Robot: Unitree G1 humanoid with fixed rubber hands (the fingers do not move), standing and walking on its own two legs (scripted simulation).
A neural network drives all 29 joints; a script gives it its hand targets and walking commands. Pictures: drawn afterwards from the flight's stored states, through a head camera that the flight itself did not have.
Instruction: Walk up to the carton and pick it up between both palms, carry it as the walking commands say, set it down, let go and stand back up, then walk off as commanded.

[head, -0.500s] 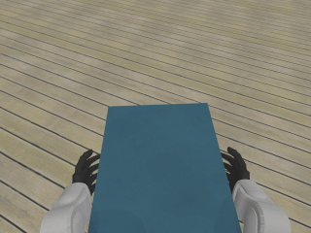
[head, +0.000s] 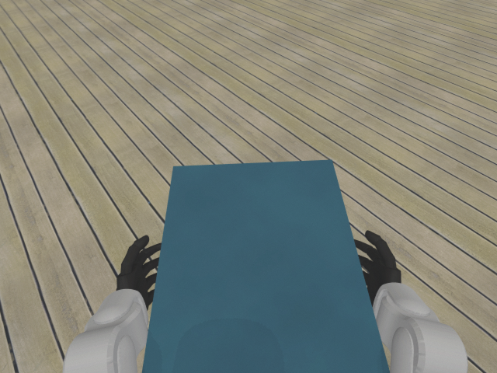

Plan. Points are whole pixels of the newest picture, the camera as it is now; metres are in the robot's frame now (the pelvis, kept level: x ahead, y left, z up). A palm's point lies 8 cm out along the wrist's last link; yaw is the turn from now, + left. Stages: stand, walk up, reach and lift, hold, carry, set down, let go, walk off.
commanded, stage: carry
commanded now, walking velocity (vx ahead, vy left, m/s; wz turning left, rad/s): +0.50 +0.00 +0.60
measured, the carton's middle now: (257, 285) +0.27 +0.00 +0.01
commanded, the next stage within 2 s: none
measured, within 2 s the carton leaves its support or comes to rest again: neither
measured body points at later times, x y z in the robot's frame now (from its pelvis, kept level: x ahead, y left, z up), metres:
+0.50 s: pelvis +0.36 +0.10 +0.01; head +0.39 +0.12 +0.46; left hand +0.56 +0.31 +0.06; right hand +0.62 -0.03 +0.07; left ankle +0.34 +0.13 -0.73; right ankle +0.37 -0.08 -0.65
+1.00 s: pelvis +0.71 +0.18 +0.01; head +0.72 +0.17 +0.46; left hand +0.80 +0.46 +0.09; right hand +1.00 +0.19 +0.08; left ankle +0.63 +0.27 -0.65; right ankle +0.73 +0.09 -0.73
